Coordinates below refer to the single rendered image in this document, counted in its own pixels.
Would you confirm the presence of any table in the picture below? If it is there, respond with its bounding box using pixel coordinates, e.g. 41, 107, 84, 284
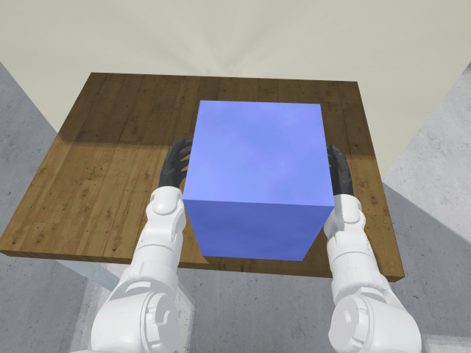
0, 72, 405, 292

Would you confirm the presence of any robot right forearm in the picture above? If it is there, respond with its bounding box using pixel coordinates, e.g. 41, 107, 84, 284
324, 194, 422, 351

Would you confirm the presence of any right robot upper arm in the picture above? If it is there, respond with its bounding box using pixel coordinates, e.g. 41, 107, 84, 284
328, 294, 421, 353

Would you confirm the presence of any carton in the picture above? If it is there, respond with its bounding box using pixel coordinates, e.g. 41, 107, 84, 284
183, 100, 335, 261

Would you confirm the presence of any robot left forearm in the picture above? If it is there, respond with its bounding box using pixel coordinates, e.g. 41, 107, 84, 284
91, 186, 186, 350

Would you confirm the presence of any robot right hand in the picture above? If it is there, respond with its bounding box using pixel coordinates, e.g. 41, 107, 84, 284
326, 144, 354, 196

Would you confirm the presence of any left robot upper arm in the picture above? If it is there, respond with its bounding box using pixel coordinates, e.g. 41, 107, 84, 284
70, 290, 181, 353

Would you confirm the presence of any robot left hand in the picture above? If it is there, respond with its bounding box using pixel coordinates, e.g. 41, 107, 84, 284
158, 137, 193, 189

